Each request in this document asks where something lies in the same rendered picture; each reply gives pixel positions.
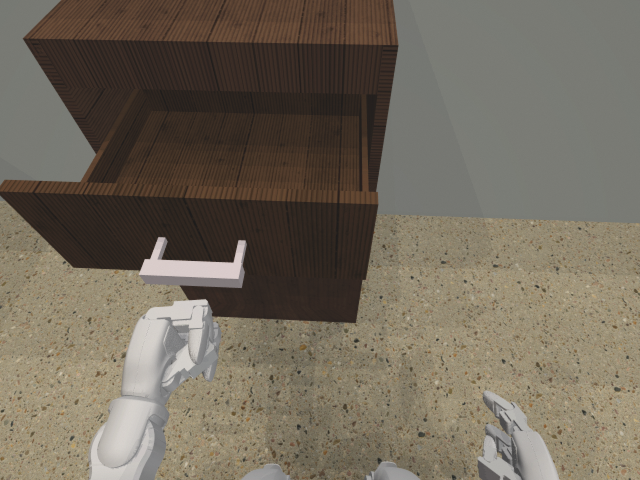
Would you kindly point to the handle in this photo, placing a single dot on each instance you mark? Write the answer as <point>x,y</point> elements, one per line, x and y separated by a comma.
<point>193,273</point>

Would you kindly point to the right robot hand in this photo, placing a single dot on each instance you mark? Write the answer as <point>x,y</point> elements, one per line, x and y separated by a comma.
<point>524,456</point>

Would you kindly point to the cabinet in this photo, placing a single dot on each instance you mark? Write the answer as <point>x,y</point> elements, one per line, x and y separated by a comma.
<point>96,52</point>

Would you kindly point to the left robot forearm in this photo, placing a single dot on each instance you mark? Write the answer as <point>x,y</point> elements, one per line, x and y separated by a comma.
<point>131,444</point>

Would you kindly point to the drawer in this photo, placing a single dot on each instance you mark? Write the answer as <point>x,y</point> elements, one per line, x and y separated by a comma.
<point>287,172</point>

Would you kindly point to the right robot shin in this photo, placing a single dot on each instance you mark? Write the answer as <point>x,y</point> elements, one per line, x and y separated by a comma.
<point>387,464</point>

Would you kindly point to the left robot hand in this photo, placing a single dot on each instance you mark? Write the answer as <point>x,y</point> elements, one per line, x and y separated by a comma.
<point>184,331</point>

